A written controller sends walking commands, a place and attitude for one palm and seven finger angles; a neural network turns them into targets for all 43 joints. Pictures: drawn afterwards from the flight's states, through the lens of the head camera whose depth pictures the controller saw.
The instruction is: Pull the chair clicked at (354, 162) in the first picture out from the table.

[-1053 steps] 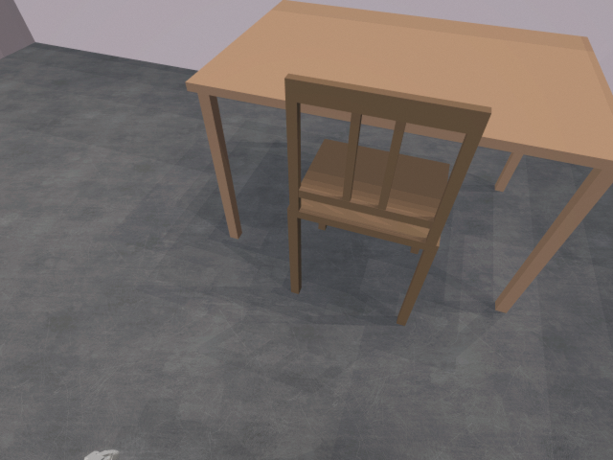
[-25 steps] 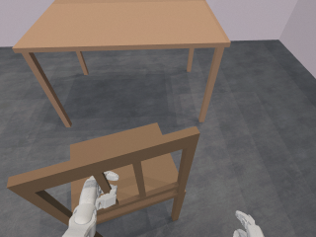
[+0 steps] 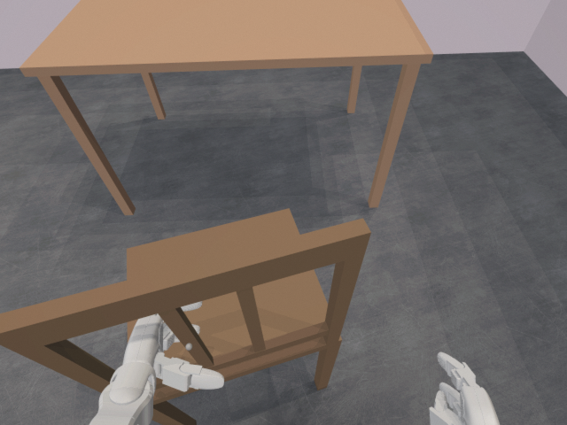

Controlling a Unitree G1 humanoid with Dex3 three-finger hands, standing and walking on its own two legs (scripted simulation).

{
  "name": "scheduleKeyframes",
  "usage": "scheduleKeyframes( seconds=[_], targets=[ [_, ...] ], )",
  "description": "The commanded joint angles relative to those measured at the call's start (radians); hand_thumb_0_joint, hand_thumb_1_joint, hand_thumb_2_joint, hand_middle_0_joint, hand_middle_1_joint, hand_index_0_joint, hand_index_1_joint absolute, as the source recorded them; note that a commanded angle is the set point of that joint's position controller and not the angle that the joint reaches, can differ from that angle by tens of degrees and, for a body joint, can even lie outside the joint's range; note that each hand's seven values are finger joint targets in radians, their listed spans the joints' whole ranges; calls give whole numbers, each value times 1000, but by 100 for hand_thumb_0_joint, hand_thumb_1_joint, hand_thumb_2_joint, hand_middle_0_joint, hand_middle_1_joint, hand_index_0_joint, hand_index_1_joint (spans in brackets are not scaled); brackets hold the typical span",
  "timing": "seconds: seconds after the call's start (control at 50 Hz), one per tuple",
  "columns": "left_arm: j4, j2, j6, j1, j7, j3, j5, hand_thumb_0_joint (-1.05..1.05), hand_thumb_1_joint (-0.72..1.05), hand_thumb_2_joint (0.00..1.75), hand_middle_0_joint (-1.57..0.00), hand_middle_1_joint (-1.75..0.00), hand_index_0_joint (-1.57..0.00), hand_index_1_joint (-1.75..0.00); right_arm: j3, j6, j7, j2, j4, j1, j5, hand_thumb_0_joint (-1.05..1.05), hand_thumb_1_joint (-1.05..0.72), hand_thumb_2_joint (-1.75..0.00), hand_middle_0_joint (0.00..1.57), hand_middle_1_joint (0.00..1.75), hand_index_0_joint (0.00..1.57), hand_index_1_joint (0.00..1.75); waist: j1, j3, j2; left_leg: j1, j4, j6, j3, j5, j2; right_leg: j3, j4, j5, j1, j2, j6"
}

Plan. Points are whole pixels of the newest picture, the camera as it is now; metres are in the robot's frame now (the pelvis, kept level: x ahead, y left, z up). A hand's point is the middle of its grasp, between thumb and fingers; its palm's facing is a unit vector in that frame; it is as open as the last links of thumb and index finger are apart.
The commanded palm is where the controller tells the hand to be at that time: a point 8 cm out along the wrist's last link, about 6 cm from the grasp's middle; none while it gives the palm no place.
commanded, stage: open the thumb and straighten the fingers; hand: left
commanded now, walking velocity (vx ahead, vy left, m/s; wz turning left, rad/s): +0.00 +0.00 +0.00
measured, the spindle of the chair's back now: (190, 338) +0.26 +0.16 -0.06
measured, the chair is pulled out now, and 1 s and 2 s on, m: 0.63 0.63 0.62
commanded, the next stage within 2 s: draw the fingers out of the gap in 0.28 s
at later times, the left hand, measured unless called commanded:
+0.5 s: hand (182, 367) +0.22 +0.16 -0.05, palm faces +0.02 -0.98 -0.18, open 17.4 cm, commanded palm +0.18 +0.21 -0.02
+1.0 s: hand out of the picture +0.13 +0.15 -0.04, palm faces +0.05 -0.98 -0.18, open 17.5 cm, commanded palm +0.10 +0.20 -0.02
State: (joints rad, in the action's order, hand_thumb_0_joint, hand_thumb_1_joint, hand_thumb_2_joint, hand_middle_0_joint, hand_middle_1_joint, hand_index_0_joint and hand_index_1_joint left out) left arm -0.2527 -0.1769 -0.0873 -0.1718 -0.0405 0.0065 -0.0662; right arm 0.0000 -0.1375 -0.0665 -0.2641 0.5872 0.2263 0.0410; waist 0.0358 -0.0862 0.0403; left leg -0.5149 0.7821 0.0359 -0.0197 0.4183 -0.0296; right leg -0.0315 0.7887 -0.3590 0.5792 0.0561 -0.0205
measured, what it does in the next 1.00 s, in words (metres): stands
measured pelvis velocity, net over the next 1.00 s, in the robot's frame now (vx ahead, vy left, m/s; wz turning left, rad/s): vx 0.00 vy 0.01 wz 0.03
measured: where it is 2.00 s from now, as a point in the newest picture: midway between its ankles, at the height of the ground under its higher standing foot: outside the picture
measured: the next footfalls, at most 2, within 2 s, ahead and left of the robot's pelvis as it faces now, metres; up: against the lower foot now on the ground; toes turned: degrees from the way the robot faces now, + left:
none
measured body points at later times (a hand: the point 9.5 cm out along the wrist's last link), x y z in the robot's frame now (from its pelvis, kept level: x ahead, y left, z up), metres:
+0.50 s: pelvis +0.01 +0.00 -0.01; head +0.05 +0.00 +0.44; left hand +0.21 +0.21 -0.03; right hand +0.18 -0.24 -0.09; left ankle -0.02 +0.14 -0.71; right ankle +0.02 -0.13 -0.71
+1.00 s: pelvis +0.00 +0.01 -0.03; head +0.03 +0.00 +0.42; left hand +0.13 +0.20 -0.03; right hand +0.20 -0.22 -0.09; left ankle -0.02 +0.14 -0.71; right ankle +0.02 -0.13 -0.71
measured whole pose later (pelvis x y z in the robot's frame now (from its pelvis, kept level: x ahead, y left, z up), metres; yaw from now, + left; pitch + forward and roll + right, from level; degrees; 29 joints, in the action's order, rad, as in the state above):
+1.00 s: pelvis +0.00 +0.01 -0.03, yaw +2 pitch +11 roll -1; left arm 0.26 -0.18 -0.16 -0.71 -0.05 0.10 -0.01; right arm -0.01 -0.14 -0.11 -0.20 0.46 0.25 0.04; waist 0.02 -0.17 0.04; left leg -0.67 1.00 0.03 -0.06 0.53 -0.02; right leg -0.07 0.97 -0.46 0.70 0.07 -0.03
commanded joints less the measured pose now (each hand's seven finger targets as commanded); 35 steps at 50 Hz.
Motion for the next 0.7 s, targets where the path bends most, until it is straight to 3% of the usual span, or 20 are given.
scheduleKeyframes(
  seconds=[0.0,0.02,0.04,0.06,0.12,0.16,0.18,0.22,0.24,0.34,0.36,0.4,0.48,0.56,0.68],
  targets=[
    [238,-114,31,152,6,-51,-3,0,-55,20,-15,-43,-15,-43,40,-57,-17,-119,-152,-35,-2,0,-90,-90,20,30,20,30,15,-205,-58,13,-65,-45,32,-233,23,-32,-79,234,-150,-13,12],
    [247,-123,24,145,7,-55,-2,0,-55,20,-13,-36,-13,-36,41,-59,-20,-122,-153,-35,-3,0,-90,-90,20,30,20,30,13,-213,-55,19,-60,-46,28,-244,21,-33,-76,239,-150,-14,16],
    [218,-137,14,27,11,-88,-1,0,-55,20,-10,-29,-10,-29,43,-60,-19,-117,-161,-28,-5,0,-90,-90,20,30,20,30,-8,-216,-65,10,-57,-44,31,-257,21,-38,-66,251,-159,-14,17],
    [229,-109,6,6,17,-60,-4,0,-55,20,-7,-22,-7,-22,38,-57,-17,-115,-170,-31,-2,0,-90,-90,20,30,20,30,-2,-206,-82,-2,-49,-44,32,-258,22,-38,-62,265,-154,-13,14],
    [300,-116,-7,57,18,-41,5,0,-55,20,0,0,0,0,36,-60,-19,-119,-184,-31,-5,0,-90,-90,20,30,20,30,9,-201,-48,-6,-36,-45,23,-263,23,-44,-51,252,-129,-13,18],
    [335,-126,-9,27,11,-55,2,0,-55,20,0,0,0,0,38,-65,-22,-115,-187,-17,-6,0,-90,-90,20,30,20,30,9,-237,-60,9,-24,-46,21,-282,23,-44,-43,275,-137,-14,16],
    [351,-104,-11,9,10,-32,4,0,-55,20,0,0,0,0,35,-67,-22,-112,-192,-15,-7,0,-90,-90,20,30,20,30,11,-235,-62,7,-20,-46,20,-293,24,-48,-38,286,-133,-14,15],
    [365,-128,-16,-12,2,-50,8,0,-55,20,0,0,0,0,37,-68,-24,-113,-191,-15,-7,0,-90,-90,20,30,20,30,7,-221,-35,2,-14,-45,17,-304,22,-49,-34,290,-124,-13,21],
    [388,-104,-18,2,2,-20,10,0,-55,20,0,0,0,0,33,-69,-24,-112,-195,-11,-8,0,-90,-90,20,30,20,30,17,-228,-45,6,-10,-45,17,-295,25,-50,-33,280,-115,-13,16],
    [397,-128,-36,-35,-6,-43,14,0,-55,20,0,0,0,0,33,-63,-30,-112,-198,-8,-10,0,-90,-90,20,30,20,30,11,-213,-39,-13,-2,-46,13,-285,28,-51,-27,265,-105,-13,18],
    [366,-117,-45,-135,-3,-53,15,0,-55,20,0,0,0,0,37,-60,-29,-104,-204,-14,-9,0,-90,-90,20,30,20,30,-6,-211,-64,-26,-7,-43,14,-278,26,-59,-22,252,-113,-15,20],
    [433,-93,-45,-152,1,-11,16,0,-55,20,0,0,0,0,34,-59,-25,-99,-225,-23,-6,0,-90,-90,20,30,20,30,-2,-208,-19,-24,-7,-41,13,-273,27,-58,-19,239,-99,-12,21],
    [516,-92,-44,-274,-13,-12,18,0,-55,20,0,0,0,0,40,-60,-28,-87,-241,-27,-7,0,-90,-90,20,30,20,30,-10,-220,-34,-33,3,-42,12,-294,27,-61,-10,260,-113,-15,23],
    [575,-82,-34,-327,-28,14,34,0,-55,20,0,0,0,0,41,-62,-32,-81,-249,-31,-7,0,-90,-90,20,30,20,30,1,-174,-25,-47,12,-42,3,-252,27,-67,-4,198,-58,-19,24],
    [646,-74,-16,-388,-27,42,42,0,-55,20,0,0,0,0,40,-72,-43,-78,-259,-30,-9,0,-90,-90,20,30,20,30,9,-172,-27,-70,33,-44,-9,-204,32,-71,12,135,-17,-21,25]
  ],
)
